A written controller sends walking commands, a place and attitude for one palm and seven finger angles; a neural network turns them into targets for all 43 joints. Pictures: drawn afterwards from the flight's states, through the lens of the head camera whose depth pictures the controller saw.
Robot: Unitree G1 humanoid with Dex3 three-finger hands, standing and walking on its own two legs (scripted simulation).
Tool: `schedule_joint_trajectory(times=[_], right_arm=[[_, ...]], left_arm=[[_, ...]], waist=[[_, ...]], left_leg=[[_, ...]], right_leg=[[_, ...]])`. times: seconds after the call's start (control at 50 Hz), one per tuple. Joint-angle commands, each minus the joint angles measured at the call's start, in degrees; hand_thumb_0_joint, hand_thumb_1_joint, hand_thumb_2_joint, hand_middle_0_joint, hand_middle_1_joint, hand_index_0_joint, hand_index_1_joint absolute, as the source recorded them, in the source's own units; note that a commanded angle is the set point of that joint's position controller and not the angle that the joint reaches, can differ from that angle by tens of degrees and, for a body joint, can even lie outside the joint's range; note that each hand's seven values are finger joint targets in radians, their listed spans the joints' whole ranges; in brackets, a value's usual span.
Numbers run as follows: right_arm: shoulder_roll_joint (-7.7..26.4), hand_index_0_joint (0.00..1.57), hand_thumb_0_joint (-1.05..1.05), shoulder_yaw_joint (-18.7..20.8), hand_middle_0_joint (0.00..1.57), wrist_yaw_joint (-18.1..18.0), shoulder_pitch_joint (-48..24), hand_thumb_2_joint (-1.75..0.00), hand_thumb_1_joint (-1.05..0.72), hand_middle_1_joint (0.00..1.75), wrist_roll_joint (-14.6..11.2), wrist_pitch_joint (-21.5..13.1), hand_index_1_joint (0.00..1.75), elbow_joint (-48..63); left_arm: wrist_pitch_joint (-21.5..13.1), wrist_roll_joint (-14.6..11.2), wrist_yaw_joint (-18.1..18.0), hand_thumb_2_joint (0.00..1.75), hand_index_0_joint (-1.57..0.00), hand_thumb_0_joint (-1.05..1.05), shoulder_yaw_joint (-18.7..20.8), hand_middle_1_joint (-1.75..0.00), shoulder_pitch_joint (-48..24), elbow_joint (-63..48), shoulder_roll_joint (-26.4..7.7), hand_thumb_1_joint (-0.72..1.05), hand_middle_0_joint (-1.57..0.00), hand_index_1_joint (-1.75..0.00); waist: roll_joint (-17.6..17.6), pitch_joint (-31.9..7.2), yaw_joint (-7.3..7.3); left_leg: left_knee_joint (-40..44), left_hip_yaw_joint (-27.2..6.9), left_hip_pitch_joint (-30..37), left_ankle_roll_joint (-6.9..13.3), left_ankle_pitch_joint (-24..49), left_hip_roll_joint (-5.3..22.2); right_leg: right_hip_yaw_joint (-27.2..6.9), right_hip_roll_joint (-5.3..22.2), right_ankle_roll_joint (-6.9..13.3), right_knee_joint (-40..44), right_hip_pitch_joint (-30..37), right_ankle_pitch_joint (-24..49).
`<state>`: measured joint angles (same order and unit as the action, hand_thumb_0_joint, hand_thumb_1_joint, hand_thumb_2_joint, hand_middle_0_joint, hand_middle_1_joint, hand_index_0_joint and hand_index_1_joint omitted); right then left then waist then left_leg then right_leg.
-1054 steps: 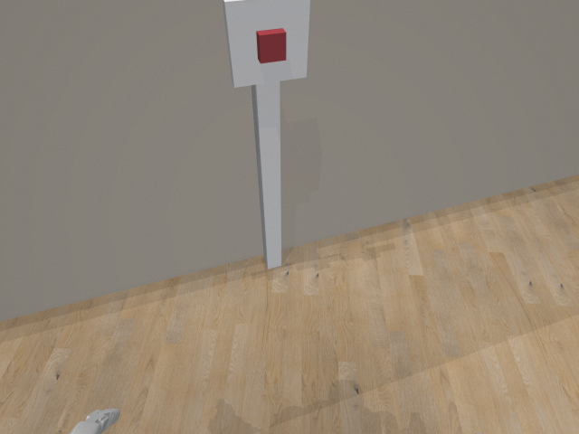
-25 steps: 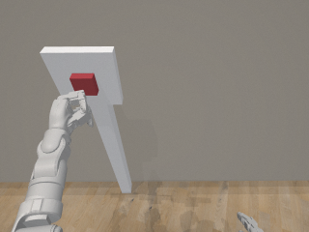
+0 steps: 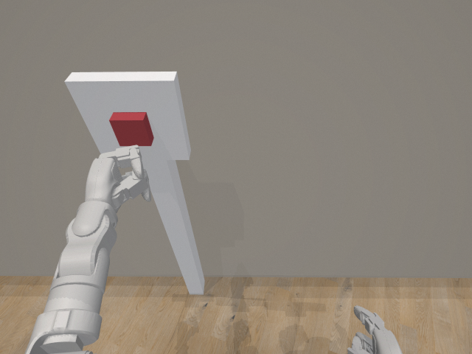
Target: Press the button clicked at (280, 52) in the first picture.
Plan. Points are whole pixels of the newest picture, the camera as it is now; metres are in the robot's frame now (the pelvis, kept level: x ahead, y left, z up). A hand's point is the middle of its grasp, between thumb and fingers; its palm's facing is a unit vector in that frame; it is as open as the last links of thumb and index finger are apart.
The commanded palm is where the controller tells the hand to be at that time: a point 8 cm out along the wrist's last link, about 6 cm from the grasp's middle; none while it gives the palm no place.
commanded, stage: press the button with the knuckle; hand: left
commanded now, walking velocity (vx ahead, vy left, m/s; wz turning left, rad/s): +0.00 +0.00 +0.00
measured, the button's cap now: (133, 128) +0.46 +0.21 +0.16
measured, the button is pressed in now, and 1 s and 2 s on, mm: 0 13 1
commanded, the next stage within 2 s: hold the button down briefly in 1.16 s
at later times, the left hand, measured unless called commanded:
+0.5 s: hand (151, 160) +0.39 +0.16 +0.14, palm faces +0.06 -1.00 -0.02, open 3.1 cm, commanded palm +0.37 +0.22 +0.13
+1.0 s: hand (144, 155) +0.41 +0.18 +0.13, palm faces +0.01 -1.00 +0.00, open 2.7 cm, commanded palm +0.40 +0.23 +0.13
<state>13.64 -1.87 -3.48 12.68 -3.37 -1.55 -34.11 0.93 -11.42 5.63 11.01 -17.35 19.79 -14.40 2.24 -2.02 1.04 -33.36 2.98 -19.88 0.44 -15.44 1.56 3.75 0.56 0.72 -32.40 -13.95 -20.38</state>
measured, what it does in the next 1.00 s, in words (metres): stands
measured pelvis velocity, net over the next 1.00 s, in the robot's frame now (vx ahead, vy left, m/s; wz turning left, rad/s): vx -0.01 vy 0.00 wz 0.01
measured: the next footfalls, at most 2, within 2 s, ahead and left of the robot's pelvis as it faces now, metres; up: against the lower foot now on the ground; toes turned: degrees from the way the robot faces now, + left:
none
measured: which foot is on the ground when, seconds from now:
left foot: down 0.00-1.00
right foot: down 0.00-1.00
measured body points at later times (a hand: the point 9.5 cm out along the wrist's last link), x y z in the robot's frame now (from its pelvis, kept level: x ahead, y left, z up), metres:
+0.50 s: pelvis -0.01 -0.01 +0.00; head +0.00 -0.02 +0.45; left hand +0.38 +0.22 +0.14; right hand +0.11 -0.26 -0.11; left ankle +0.02 +0.11 -0.73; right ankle -0.04 -0.11 -0.73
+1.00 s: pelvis -0.01 +0.00 +0.00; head +0.01 +0.00 +0.44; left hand +0.41 +0.23 +0.13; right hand +0.09 -0.26 -0.12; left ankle +0.02 +0.11 -0.73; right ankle -0.04 -0.11 -0.73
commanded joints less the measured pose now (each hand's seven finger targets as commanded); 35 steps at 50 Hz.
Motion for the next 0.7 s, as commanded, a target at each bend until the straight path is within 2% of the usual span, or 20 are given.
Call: schedule_joint_trajectory(times=[0.0,0.08,0.1,0.12,0.16,0.2,0.24,0.28,0.3,0.34,0.38,0.4,0.42,0.48,0.5,0.56,0.6,0.62,0.66,0.68], right_arm=[[7.33,0.2,0.0,2.74,0.2,-0.37,-3.6,-0.9,-0.9,0.3,0.16,-3.69,0.3,7.31],[7.82,0.2,0.0,2.86,0.2,-0.39,-3.46,-0.9,-0.9,0.3,-0.42,-3.48,0.3,6.75],[8.15,0.2,0.0,2.91,0.2,-0.45,-3.26,-0.9,-0.9,0.3,-0.57,-3.11,0.3,6.55],[8.23,0.2,0.0,2.78,0.2,-0.59,-3.58,-0.9,-0.9,0.3,-0.79,-2.86,0.3,6.48],[8.29,0.2,0.0,2.76,0.2,-0.77,-3.66,-0.9,-0.9,0.3,-0.82,-2.47,0.3,6.64],[8.31,0.2,0.0,2.73,0.2,-1.0,-3.53,-0.9,-0.9,0.3,-0.62,-2.34,0.3,6.48],[8.05,0.2,0.0,2.74,0.2,-1.1,-3.4,-0.9,-0.9,0.3,-0.34,-2.42,0.3,6.36],[7.86,0.2,0.0,2.64,0.2,-1.17,-3.05,-0.9,-0.9,0.3,-0.19,-2.72,0.3,5.67],[7.99,0.2,0.0,2.66,0.2,-1.14,-2.36,-0.9,-0.9,0.3,0.05,-2.74,0.3,5.21],[7.88,0.2,0.0,2.71,0.2,-1.02,-2.2,-0.9,-0.9,0.3,-0.05,-2.88,0.3,4.81],[8.12,0.2,0.0,2.79,0.2,-1.0,-1.55,-0.9,-0.9,0.3,-0.01,-2.65,0.3,4.36],[8.48,0.2,0.0,2.83,0.2,-0.91,-0.91,-0.9,-0.9,0.3,0.0,-2.39,0.3,4.26],[8.53,0.2,0.0,2.79,0.2,-0.93,-1.07,-0.9,-0.9,0.3,-0.31,-2.02,0.3,4.46],[8.89,0.2,0.0,2.76,0.2,-1.04,-0.43,-0.9,-0.9,0.3,-0.54,-1.41,0.3,4.75],[9.05,0.2,0.0,3.01,0.2,-0.99,-0.01,-0.9,-0.9,0.3,-0.55,-1.27,0.3,4.92],[9.19,0.2,0.0,3.27,0.2,-1.04,0.74,-0.9,-0.9,0.3,-0.62,-1.2,0.3,5.3],[9.22,0.2,0.0,3.33,0.2,-1.05,1.62,-0.9,-0.9,0.3,-0.62,-1.04,0.3,4.58],[9.25,0.2,0.0,3.5,0.2,-0.95,1.87,-0.9,-0.9,0.3,-0.5,-1.19,0.3,4.57],[9.36,0.2,0.0,3.68,0.2,-0.94,2.34,-0.9,-0.9,0.3,-0.36,-1.16,0.3,4.25],[9.31,0.2,0.0,3.59,0.2,-0.86,2.59,-0.9,-0.9,0.3,-0.41,-1.09,0.3,4.09]], left_arm=[[-8.27,-1.28,0.11,0.9,-1.3,0.0,2.9,-1.5,-22.63,-18.16,-10.07,0.9,-1.3,-1.5],[-5.82,-1.7,1.24,0.9,-1.3,0.0,1.35,-1.5,-18.18,-11.84,-7.83,0.9,-1.3,-1.5],[-4.71,-1.65,1.33,0.9,-1.3,0.0,1.53,-1.5,-17.59,-9.3,-8.18,0.9,-1.3,-1.5],[-3.76,-1.65,1.44,0.9,-1.3,0.0,0.54,-1.5,-19.91,-8.98,-7.65,0.9,-1.3,-1.5],[-2.54,-1.48,1.05,0.9,-1.3,0.0,1.29,-1.5,-22.67,-8.65,-8.81,0.9,-1.3,-1.5],[-2.97,-1.41,0.15,0.9,-1.3,0.0,2.26,-1.5,-25.52,-9.8,-10.14,0.9,-1.3,-1.5],[-4.75,-1.13,-0.66,0.9,-1.3,0.0,3.67,-1.5,-28.39,-10.95,-11.62,0.9,-1.3,-1.5],[-6.87,-0.98,-1.15,0.9,-1.3,0.0,3.56,-1.5,-32.06,-10.36,-11.92,0.9,-1.3,-1.5],[-7.94,-0.89,-1.42,0.9,-1.3,0.0,3.94,-1.5,-32.89,-9.59,-12.55,0.9,-1.3,-1.5],[-9.07,-0.62,-1.33,0.9,-1.3,0.0,4.6,-1.5,-32.7,-6.43,-13.12,0.9,-1.3,-1.5],[-9.05,-0.37,-0.79,0.9,-1.3,0.0,5.57,-1.5,-31.58,-2.07,-14.22,0.9,-1.3,-1.5],[-8.81,-0.31,-0.42,0.9,-1.3,0.0,6.44,-1.5,-30.4,0.02,-15.36,0.9,-1.3,-1.5],[-7.96,-0.41,0.14,0.9,-1.3,0.0,6.99,-1.5,-29.02,3.15,-15.76,0.9,-1.3,-1.5],[-6.59,-0.77,1.88,0.9,-1.3,0.0,6.19,-1.5,-32.83,5.07,-15.99,0.9,-1.3,-1.5],[-6.53,-1.04,2.28,0.9,-1.3,0.0,7.05,-1.5,-32.49,5.64,-16.53,0.9,-1.3,-1.5],[-7.57,-1.98,3.49,0.9,-1.3,0.0,8.02,-1.5,-33.25,4.91,-17.07,0.9,-1.3,-1.5],[-8.5,-2.01,3.63,0.9,-1.3,0.0,7.2,-1.5,-36.16,5.77,-16.61,0.9,-1.3,-1.5],[-9.07,-2.01,3.61,0.9,-1.3,0.0,7.06,-1.5,-37.28,5.4,-16.24,0.9,-1.3,-1.5],[-9.86,-1.48,3.33,0.9,-1.3,0.0,8.26,-1.5,-37.54,5.49,-17.87,0.9,-1.3,-1.5],[-9.93,-1.29,3.29,0.9,-1.3,0.0,7.51,-1.5,-37.32,6.53,-17.03,0.9,-1.3,-1.5]], waist=[[-0.78,-18.07,0.43],[-1.97,-13.2,0.35],[-4.75,-11.69,0.49],[-4.24,-10.52,0.98],[-2.64,-10.16,0.78],[-3.8,-11.22,1.03],[-2.62,-13.6,0.86],[-1.72,-14.23,1.47],[-3.57,-14.89,1.62],[-1.29,-15.04,1.25],[-1.75,-15.11,0.99],[-3.43,-15.3,0.86],[-3.79,-13.66,0.59],[-1.82,-13.15,1.14],[-4.1,-13.86,1.14],[-3.8,-15.6,1.04],[-4.93,-14.3,2.14],[-5.04,-15.22,2.21],[-2.25,-16.09,1.82],[-2.07,-15.5,2.01]], left_leg=[[1.44,-3.16,15.66,1.46,17.53,-0.78],[2.24,-2.96,12.9,1.28,14.27,-1.15],[2.37,-2.8,11.41,1.5,12.64,-1.17],[2.61,-2.76,11.13,1.56,11.85,-1.27],[2.95,-2.91,10.85,1.5,10.02,-1.49],[2.64,-2.93,11.0,1.74,9.36,-1.48],[2.79,-3.08,12.11,1.7,10.04,-1.45],[2.48,-3.04,12.62,1.69,10.11,-1.43],[2.25,-3.08,12.01,1.87,10.11,-1.37],[2.22,-2.76,11.68,1.71,9.58,-1.54],[2.17,-2.47,10.73,1.71,9.84,-1.66],[2.0,-2.45,9.43,1.87,9.77,-1.73],[2.26,-2.1,8.07,1.81,8.75,-1.76],[2.02,-1.82,7.54,1.85,9.03,-1.92],[1.69,-1.87,7.31,2.08,9.63,-1.89],[1.56,-1.81,8.04,2.14,11.42,-1.89],[1.22,-2.04,7.88,2.2,11.06,-1.69],[1.24,-2.05,8.27,2.23,10.99,-1.69],[1.0,-2.02,8.75,2.15,11.44,-1.75],[0.9,-2.15,8.75,2.12,11.49,-1.76]], right_leg=[[-1.31,-1.72,0.29,3.41,-1.36,22.65],[-1.15,-1.6,0.0,4.15,-3.0,21.32],[-1.19,-1.59,-0.2,4.78,-3.12,20.09],[-1.36,-1.41,-0.34,5.05,-4.1,19.67],[-1.55,-1.32,-0.25,5.46,-4.79,17.19],[-1.85,-1.34,-0.32,5.84,-4.59,15.86],[-2.04,-1.31,-0.15,5.35,-3.73,16.13],[-2.28,-1.38,-0.16,5.14,-4.01,16.11],[-2.47,-1.42,-0.31,5.2,-3.37,16.11],[-2.76,-1.26,-0.26,4.96,-3.33,16.17],[-2.92,-1.16,-0.35,4.83,-2.63,17.48],[-3.09,-1.09,-0.49,4.93,-1.79,17.85],[-3.32,-0.94,-0.63,5.2,-2.01,17.66],[-3.52,-0.74,-0.69,5.29,-2.55,19.0],[-3.56,-0.8,-0.82,5.19,-1.83,19.91],[-3.52,-1.0,-0.82,4.68,-1.29,22.46],[-3.16,-1.22,-0.79,4.66,-2.87,21.16],[-3.19,-1.33,-0.91,4.53,-3.26,21.0],[-3.3,-1.27,-0.65,4.14,-3.44,20.76],[-3.1,-1.37,-0.51,4.1,-4.03,20.38]])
